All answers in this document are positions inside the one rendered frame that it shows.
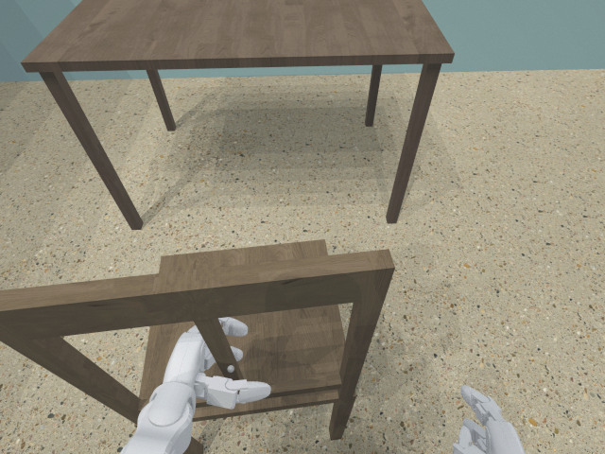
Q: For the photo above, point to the chair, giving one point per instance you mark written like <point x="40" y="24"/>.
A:
<point x="286" y="294"/>

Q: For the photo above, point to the right robot hand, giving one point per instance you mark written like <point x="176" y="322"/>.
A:
<point x="498" y="437"/>

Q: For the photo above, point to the robot left forearm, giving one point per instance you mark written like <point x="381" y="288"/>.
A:
<point x="164" y="425"/>

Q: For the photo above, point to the left robot hand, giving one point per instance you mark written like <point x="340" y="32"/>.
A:
<point x="191" y="355"/>

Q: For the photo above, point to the table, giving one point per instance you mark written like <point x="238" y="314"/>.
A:
<point x="152" y="35"/>

